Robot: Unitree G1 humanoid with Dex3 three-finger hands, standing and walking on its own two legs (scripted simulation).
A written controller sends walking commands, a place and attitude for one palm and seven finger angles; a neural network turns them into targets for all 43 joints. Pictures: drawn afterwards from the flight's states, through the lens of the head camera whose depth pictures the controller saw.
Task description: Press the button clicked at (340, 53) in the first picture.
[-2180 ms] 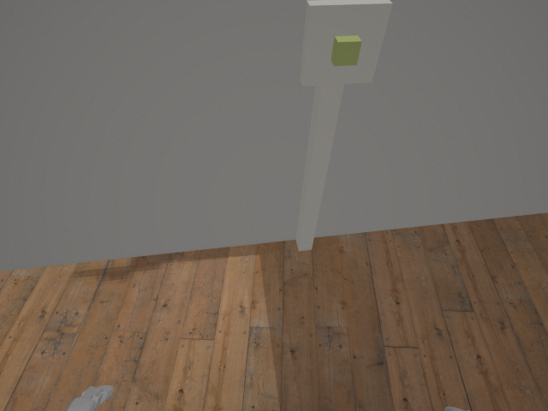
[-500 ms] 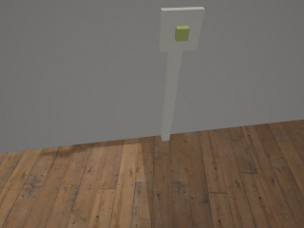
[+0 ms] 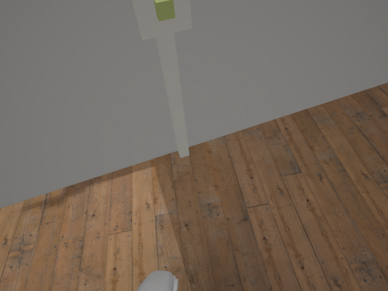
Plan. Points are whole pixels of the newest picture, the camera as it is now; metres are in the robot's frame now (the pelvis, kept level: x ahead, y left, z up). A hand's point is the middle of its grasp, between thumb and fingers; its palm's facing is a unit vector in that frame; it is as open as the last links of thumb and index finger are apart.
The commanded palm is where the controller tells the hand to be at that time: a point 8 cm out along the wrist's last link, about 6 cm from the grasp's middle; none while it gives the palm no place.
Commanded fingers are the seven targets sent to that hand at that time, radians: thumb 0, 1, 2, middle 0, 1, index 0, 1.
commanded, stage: walk to a spot facing it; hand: left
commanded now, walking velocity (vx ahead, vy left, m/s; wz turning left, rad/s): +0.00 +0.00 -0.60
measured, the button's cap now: (164, 8) +0.86 +0.18 +0.14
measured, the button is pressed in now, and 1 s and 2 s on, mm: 0 0 0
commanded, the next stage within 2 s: none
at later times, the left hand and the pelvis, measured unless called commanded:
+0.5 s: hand out of the picture +0.10 +0.26 -0.17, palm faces -0.20 -0.95 -0.22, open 7.4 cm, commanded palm none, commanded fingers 0.00 0.90 0.90 -0.20 -0.30 -0.20 -0.30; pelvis -0.01 +0.07 +0.00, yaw -16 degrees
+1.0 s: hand (101, 278) +0.15 +0.26 -0.17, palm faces -0.58 -0.80 -0.15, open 7.4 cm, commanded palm none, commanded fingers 0.00 0.90 0.90 -0.20 -0.30 -0.20 -0.30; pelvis -0.02 +0.14 +0.02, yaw -38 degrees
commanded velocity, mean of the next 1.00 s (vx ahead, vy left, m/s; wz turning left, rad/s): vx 0.02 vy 0.00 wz -0.60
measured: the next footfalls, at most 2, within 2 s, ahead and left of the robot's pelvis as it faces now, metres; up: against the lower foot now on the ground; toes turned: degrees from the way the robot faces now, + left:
left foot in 0.50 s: +0.05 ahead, +0.16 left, +0.00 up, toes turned -19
right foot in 1.32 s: -0.10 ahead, -0.02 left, +0.00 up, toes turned -58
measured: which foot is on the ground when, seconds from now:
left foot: up 0.00-0.48, down 0.50-1.00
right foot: down 0.00-0.50, up 0.52-1.00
